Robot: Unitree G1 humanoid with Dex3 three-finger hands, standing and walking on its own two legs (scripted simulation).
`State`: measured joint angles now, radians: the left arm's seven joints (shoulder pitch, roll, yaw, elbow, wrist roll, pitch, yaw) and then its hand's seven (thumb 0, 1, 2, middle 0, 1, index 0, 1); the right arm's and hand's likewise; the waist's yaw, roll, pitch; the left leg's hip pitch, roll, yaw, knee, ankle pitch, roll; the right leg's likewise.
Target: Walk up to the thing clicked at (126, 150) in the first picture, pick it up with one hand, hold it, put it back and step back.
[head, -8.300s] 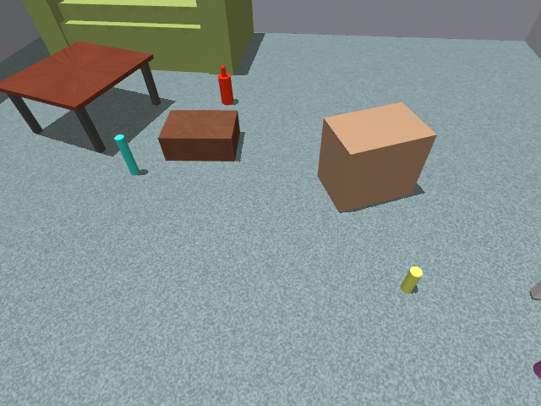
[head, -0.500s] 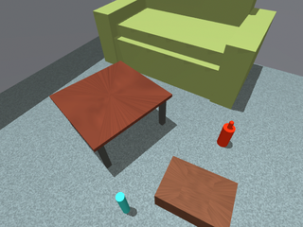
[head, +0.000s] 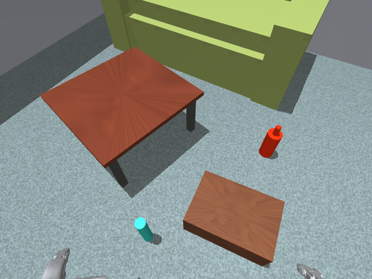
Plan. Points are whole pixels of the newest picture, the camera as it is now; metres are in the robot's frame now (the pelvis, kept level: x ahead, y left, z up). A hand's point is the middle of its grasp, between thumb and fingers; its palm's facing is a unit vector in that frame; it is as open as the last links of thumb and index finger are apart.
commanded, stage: go down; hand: left
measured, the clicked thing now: (144, 230) +0.38 +0.21 -0.63
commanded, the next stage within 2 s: none
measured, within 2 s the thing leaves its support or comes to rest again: neither
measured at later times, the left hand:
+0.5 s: hand out of the picture +0.14 +0.28 -0.17, palm faces +0.08 -0.94 -0.33, open 17.3 cm
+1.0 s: hand (73, 265) +0.20 +0.33 -0.24, palm faces +0.14 -0.96 -0.24, open 17.3 cm
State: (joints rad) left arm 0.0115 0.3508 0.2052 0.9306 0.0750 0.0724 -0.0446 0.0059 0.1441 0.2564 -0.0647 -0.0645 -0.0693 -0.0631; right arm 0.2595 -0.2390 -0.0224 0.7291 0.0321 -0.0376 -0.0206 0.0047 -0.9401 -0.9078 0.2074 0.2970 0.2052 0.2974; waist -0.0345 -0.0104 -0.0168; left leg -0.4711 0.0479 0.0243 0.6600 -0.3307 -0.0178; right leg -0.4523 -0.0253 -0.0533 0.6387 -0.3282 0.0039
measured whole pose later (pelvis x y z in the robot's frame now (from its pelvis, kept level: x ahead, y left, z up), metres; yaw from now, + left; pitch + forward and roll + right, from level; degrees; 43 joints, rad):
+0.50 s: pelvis +0.00 +0.01 -0.05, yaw +1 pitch +15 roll -3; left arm 0.29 0.35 0.22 0.40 0.02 0.28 -0.07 0.00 -0.52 0.04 -0.09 -0.05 -0.08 -0.06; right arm 0.22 -0.23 0.00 0.56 0.02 -0.15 -0.08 0.01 -0.85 -0.88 0.21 0.30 0.21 0.30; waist -0.03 0.01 -0.12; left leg -0.81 0.05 -0.02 1.06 -0.52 -0.01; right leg -0.76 -0.03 -0.07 1.00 -0.50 0.02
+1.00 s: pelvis -0.04 +0.01 -0.15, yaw +0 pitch +26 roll -3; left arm 0.01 0.50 0.45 0.65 -0.09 -0.11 -0.30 -0.01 -0.50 0.03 -0.07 -0.03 -0.08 -0.03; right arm 0.17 -0.28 0.00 0.59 0.00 -0.22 -0.07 0.01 -0.92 -0.90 0.21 0.30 0.21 0.30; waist -0.03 -0.02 -0.16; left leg -1.33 0.05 -0.04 1.50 -0.63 -0.01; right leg -1.28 -0.04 -0.07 1.45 -0.63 0.01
